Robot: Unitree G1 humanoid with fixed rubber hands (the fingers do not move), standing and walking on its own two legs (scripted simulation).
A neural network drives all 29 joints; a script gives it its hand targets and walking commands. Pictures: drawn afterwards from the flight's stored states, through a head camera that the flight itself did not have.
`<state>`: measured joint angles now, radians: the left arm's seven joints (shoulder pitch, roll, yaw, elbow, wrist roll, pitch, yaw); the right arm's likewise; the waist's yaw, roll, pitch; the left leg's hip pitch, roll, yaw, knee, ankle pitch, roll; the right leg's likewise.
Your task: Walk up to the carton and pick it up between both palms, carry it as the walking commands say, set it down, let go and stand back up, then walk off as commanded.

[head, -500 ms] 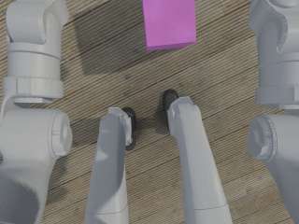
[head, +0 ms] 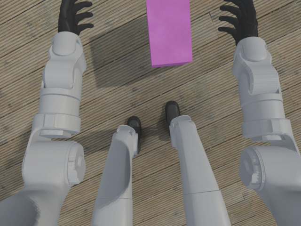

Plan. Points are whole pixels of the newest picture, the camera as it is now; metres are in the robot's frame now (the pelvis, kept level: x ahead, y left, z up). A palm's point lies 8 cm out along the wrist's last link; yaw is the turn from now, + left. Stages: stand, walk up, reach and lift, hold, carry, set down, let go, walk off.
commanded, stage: let go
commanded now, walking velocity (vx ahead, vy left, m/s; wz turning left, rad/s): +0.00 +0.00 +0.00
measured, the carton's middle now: (167, 36) +0.56 -0.10 -0.58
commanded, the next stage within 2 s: stand in 1.16 s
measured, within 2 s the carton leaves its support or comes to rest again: neither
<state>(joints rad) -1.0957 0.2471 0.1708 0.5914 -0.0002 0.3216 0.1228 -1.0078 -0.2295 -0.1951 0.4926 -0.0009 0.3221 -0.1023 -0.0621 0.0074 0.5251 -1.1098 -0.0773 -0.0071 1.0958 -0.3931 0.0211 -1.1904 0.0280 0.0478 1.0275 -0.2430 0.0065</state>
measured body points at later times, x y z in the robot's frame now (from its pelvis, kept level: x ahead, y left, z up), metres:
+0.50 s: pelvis +0.06 +0.00 +0.07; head +0.17 -0.01 +0.51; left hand +0.35 +0.20 -0.01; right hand +0.30 -0.24 -0.01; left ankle +0.06 +0.10 -0.64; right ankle +0.12 -0.11 -0.64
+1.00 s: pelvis +0.12 +0.00 +0.09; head +0.14 +0.00 +0.54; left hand +0.28 +0.23 +0.01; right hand +0.29 -0.24 +0.02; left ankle +0.06 +0.10 -0.64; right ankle +0.12 -0.11 -0.64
